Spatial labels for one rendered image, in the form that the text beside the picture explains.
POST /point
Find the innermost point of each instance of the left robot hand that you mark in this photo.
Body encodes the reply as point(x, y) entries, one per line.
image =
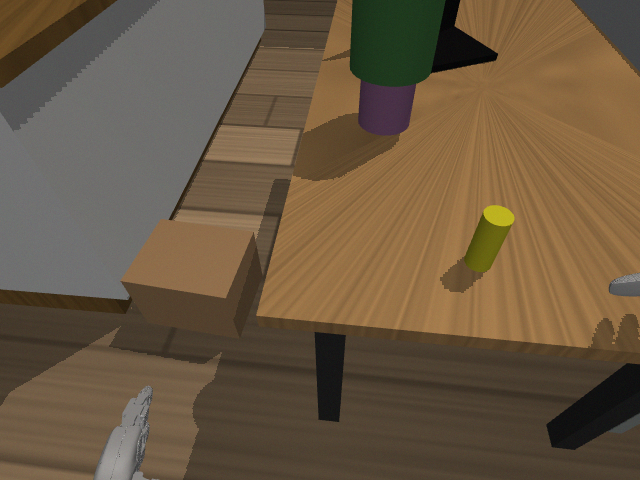
point(124, 450)

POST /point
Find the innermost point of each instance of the right robot hand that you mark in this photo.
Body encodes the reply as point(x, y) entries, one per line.
point(628, 285)

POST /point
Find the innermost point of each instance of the table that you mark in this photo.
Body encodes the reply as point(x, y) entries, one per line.
point(375, 229)

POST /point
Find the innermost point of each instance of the potted plant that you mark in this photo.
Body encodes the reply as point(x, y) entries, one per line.
point(393, 43)

